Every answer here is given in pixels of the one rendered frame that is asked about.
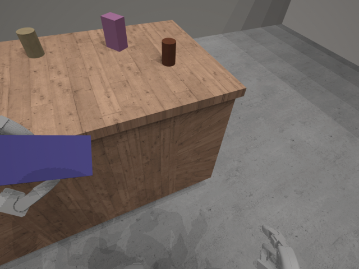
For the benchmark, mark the left robot hand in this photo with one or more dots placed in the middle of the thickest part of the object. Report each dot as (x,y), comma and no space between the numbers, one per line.
(12,201)

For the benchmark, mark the right robot hand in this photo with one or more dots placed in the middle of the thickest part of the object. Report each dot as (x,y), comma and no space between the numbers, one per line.
(283,258)

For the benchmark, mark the sponge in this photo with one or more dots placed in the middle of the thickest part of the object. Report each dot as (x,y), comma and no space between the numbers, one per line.
(36,158)

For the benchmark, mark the table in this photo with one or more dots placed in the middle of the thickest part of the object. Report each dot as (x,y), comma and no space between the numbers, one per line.
(155,130)

